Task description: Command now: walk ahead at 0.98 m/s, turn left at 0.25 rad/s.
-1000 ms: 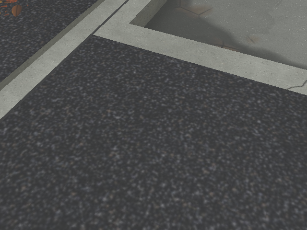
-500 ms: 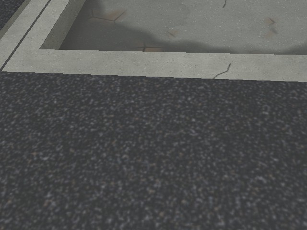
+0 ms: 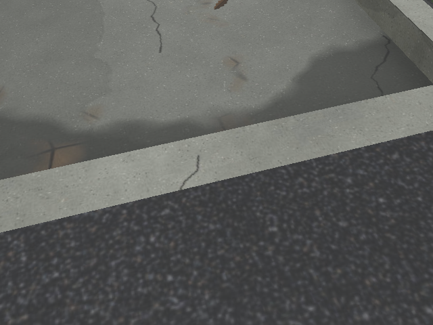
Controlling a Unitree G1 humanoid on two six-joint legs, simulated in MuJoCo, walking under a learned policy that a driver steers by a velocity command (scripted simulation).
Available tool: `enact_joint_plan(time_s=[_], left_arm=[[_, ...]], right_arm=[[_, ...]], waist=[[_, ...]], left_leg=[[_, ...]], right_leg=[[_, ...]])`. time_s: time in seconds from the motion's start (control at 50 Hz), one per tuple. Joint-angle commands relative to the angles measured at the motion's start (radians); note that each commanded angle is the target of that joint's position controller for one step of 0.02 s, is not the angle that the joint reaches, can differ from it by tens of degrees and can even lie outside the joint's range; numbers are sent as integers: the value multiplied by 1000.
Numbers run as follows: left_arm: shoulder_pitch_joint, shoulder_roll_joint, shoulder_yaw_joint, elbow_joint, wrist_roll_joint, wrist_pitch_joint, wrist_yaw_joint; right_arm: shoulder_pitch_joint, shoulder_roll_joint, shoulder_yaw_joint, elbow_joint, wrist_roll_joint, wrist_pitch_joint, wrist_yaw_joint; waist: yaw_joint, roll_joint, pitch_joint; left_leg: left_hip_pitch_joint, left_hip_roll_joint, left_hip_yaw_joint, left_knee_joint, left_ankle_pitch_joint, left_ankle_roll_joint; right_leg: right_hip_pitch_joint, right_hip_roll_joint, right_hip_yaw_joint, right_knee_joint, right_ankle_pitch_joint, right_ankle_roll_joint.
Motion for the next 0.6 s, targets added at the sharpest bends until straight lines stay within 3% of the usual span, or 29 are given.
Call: enact_joint_plan(time_s=[0.02, 0.06, 0.12, 0.16, 0.2, 0.22, 0.24, 0.26, 0.28, 0.3, 0.32, 0.34, 0.36, 0.38, 0.42, 0.46, 0.5, 0.56, 0.58, 0.6], left_arm=[[-34, 17, -10, -122, 15, -36, -1], [-100, 16, -24, -161, 28, -42, 2], [-208, 25, -32, -195, 19, -50, -13], [-216, 73, -10, -203, 1, -45, -3], [-202, 117, 17, -206, -13, -40, 14], [-139, 141, 36, -199, -17, -42, 21], [23, 177, 57, -171, -17, -44, 29], [271, 260, 82, -138, -11, -31, 41], [300, 322, 90, -115, 18, -20, 19], [235, 219, 75, -125, 8, -19, 15], [199, 157, 62, -111, -4, -13, 18], [152, 125, 53, -101, 8, -5, 16], [110, 90, 47, -86, 23, -1, 11], [74, 68, 43, -70, 30, -2, 9], [44, 38, 42, -46, 11, -8, 2], [25, 70, 50, -31, 10, -13, 8], [3, 109, 56, -25, 16, -16, 18], [65, 173, 65, -1, 12, -14, 27], [82, 198, 68, 5, 12, -11, 28], [90, 233, 73, 4, 14, -7, 29]], right_arm=[[11, -19, 13, -51, 13, -13, 4], [3, -53, 8, -54, 30, -11, -14], [8, -116, -11, -74, 41, 0, -33], [63, -120, -12, -73, 53, 7, -33], [110, -97, -4, -64, 54, 19, -32], [115, -88, 1, -62, 49, 22, -29], [81, -71, 9, -76, 36, 22, -24], [80, 9, 37, -109, 0, 18, -23], [227, 79, 62, -152, 78, 5, -26], [166, 6, 50, -126, 99, 16, -42], [60, -13, 47, -141, 78, 25, -41], [19, -12, 44, -141, 54, 37, -37], [-31, -6, 36, -153, 37, 46, -31], [-34, 10, 34, -171, 45, 61, -20], [-69, 31, 37, -195, 52, 88, -5], [-106, 30, 41, -223, 35, 95, 4], [-156, 11, 43, -243, 30, 90, 15], [-293, -10, 44, -274, 23, 78, 43], [-320, -12, 44, -283, 27, 74, 53], [-328, -32, 37, -289, 32, 72, 59]], waist=[[72, 27, -11], [86, 26, 47], [56, 58, 56], [46, 84, 43], [58, 78, 24], [102, 79, -12], [195, 65, -106], [275, -79, -305], [168, -466, -409], [179, -304, -235], [182, -189, -108], [149, -66, -58], [120, -27, -6], [79, -75, 17], [54, -72, 38], [35, -38, 61], [29, -19, 89], [82, 46, 124], [85, 43, 127], [75, 18, 110]], left_leg=[[159, 250, -501, -279, -163, 234], [19, 258, -454, -296, -108, 232], [-232, 189, -336, -304, -88, 173], [-197, 205, -367, -274, -117, 143], [-95, 205, -380, -166, -106, 105], [-70, 180, -364, -44, 8, 78], [-144, 136, -311, 201, 87, 35], [-293, 82, -218, 566, -79, 4], [-550, 65, -139, 895, -365, -10], [-676, 140, -130, 1038, -262, -11], [-714, 175, -92, 1072, -185, -7], [-655, 216, -80, 1045, -132, -8], [-612, 242, -82, 1000, -107, -1], [-572, 272, -93, 967, -99, -1], [-562, 298, -83, 923, -85, -4], [-583, 301, -77, 865, 4, -15], [-550, 291, -43, 727, 128, -23], [-474, 249, 68, 475, 275, 7], [-432, 225, 107, 408, 275, 23], [-361, 182, 157, 365, 257, 41]], right_leg=[[-256, -94, 46, -154, -3, 28], [-212, -114, 19, -335, 64, 71], [130, -46, -43, -588, 339, 119], [224, -26, -23, -667, 399, 144], [260, -11, -22, -737, 290, 137], [337, -4, -31, -766, 244, 119], [529, -62, 4, -749, 226, 88], [810, -272, 247, -773, -33, 23], [932, -487, 848, -1008, -432, -119], [810, -456, 860, -1059, -550, -103], [701, -429, 656, -1052, -372, -80], [580, -388, 487, -1043, -158, -64], [472, -331, 347, -1056, -22, -48], [398, -310, 245, -1067, 63, -36], [344, -285, 82, -1094, 218, -16], [320, -279, -30, -1119, 329, -14], [287, -250, -148, -1151, 361, 1], [338, -229, -267, -1172, 438, 37], [368, -231, -295, -1157, 550, 49], [400, -232, -322, -1115, 787, 60]])
Keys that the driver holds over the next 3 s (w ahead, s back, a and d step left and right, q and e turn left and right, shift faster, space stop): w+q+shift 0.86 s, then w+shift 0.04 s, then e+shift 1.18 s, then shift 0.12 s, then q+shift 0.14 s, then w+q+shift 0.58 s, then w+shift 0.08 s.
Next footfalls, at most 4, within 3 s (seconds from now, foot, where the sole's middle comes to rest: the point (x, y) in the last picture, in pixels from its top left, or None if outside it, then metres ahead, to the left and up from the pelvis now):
0.24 right None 0.41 -0.17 -0.77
0.70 left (158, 258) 0.71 0.22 -0.77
1.10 right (128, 173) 1.08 0.35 -0.77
1.56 left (76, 190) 1.01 0.54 -0.77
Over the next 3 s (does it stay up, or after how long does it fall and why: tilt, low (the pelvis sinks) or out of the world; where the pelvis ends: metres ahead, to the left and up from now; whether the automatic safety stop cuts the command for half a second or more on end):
stays up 1.19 0.52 -0.07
